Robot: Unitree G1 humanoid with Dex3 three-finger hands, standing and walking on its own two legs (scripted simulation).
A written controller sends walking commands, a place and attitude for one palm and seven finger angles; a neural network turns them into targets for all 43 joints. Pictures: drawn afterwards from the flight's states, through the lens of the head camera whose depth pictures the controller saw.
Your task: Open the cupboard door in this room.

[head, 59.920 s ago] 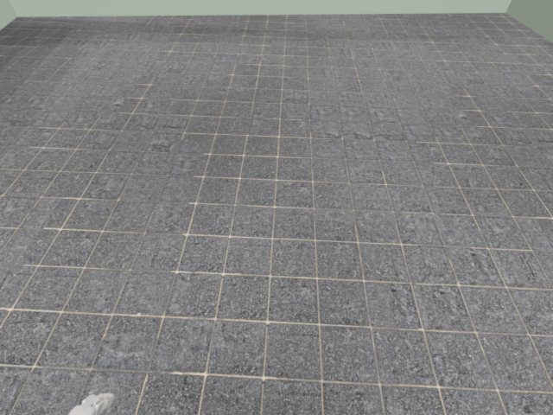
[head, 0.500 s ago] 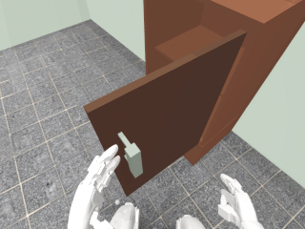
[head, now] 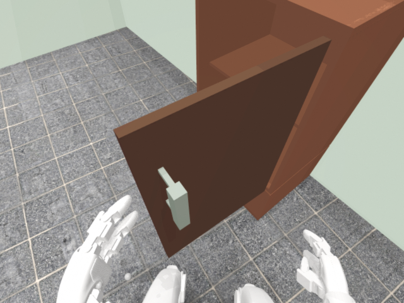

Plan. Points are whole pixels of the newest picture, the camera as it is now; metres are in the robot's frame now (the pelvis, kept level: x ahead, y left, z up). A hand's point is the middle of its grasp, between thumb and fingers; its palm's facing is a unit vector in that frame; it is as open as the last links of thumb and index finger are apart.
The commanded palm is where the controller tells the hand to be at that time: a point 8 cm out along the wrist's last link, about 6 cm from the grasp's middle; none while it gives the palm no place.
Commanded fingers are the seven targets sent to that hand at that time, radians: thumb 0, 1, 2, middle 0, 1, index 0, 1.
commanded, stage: draw the hand back to the body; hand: left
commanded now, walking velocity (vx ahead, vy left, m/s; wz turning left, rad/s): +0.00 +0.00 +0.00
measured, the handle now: (173, 198) +0.29 +0.08 +0.07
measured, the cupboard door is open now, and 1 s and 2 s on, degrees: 86 86 86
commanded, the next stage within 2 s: step back with the hand held close in 1.50 s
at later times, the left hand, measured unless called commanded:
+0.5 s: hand (59, 239) +0.18 +0.20 +0.16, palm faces +0.04 -0.98 -0.19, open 15.9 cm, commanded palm +0.15 +0.25 +0.18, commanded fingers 0.00 -0.15 0.45 -0.16 -0.30 -0.16 -0.30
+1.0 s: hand out of the picture +0.23 +0.27 +0.25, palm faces +0.38 -0.83 -0.41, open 10.5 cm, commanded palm +0.18 +0.31 +0.27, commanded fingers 0.00 0.73 0.82 -0.19 -0.30 -0.19 -0.30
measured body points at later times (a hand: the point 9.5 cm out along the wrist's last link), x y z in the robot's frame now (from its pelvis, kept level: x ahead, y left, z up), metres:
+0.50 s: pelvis +0.02 +0.02 +0.06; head +0.02 +0.02 +0.51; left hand +0.17 +0.25 +0.18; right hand +0.21 -0.21 +0.01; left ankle +0.05 +0.12 -0.62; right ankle +0.00 -0.11 -0.62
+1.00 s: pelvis +0.05 +0.02 +0.11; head +0.03 +0.01 +0.56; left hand +0.21 +0.31 +0.27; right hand +0.24 -0.19 +0.04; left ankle +0.05 +0.12 -0.62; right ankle +0.00 -0.11 -0.62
